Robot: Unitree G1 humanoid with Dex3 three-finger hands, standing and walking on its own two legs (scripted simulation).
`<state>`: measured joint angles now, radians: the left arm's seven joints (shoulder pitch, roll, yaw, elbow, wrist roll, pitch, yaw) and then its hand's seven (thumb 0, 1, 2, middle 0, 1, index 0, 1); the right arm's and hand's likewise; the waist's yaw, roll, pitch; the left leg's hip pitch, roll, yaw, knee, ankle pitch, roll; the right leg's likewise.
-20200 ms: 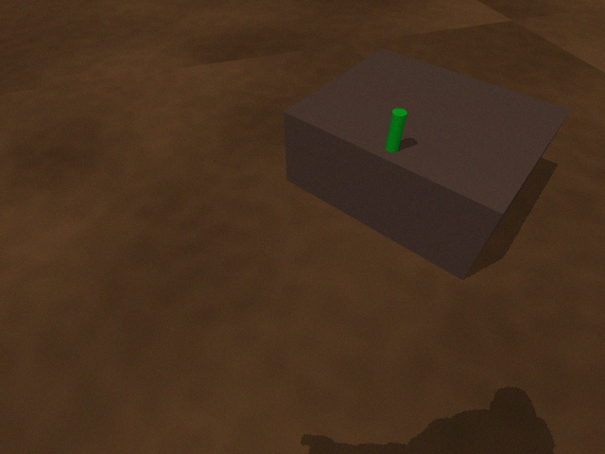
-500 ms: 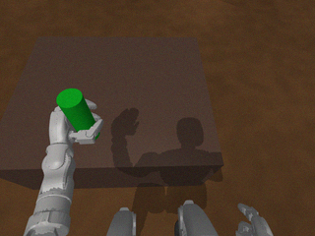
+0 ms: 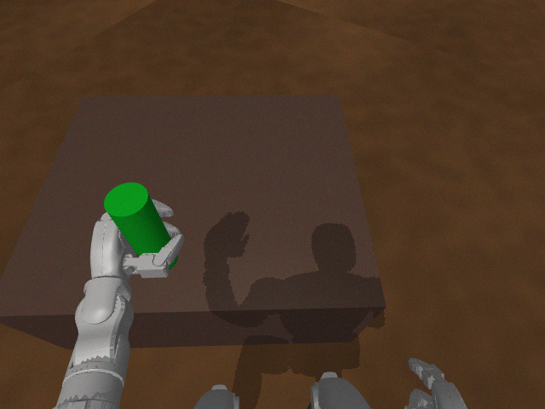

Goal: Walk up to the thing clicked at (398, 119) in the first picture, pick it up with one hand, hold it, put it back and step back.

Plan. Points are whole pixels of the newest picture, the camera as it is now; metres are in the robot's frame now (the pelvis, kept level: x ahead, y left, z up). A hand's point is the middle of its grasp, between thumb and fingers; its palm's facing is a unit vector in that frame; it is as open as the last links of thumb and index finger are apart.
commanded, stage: lift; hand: left
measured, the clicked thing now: (146, 232) +0.35 +0.18 +0.06
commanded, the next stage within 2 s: hold in 0.32 s
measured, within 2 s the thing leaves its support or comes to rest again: neither
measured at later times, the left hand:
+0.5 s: hand (151, 233) +0.35 +0.17 +0.07, palm faces +0.06 -1.00 -0.02, open 7.1 cm
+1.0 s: hand (151, 235) +0.34 +0.16 +0.09, palm faces +0.05 -1.00 -0.03, open 7.1 cm
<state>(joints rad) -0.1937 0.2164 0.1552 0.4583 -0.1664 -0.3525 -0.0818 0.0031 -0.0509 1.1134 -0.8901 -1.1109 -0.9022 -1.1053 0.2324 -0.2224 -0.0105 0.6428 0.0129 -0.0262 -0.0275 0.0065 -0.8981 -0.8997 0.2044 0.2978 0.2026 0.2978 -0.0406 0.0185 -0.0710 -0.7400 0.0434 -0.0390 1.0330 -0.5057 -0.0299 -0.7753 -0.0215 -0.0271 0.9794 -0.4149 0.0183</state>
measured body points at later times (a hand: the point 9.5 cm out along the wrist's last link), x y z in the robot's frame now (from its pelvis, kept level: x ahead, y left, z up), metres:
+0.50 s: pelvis +0.01 +0.00 +0.02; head +0.07 +0.00 +0.46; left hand +0.34 +0.22 +0.07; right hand +0.14 -0.25 -0.09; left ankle +0.00 +0.13 -0.67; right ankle +0.04 -0.13 -0.67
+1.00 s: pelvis +0.01 -0.01 +0.03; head +0.05 -0.01 +0.47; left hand +0.33 +0.22 +0.09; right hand +0.15 -0.25 -0.08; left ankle +0.00 +0.13 -0.67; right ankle +0.04 -0.13 -0.67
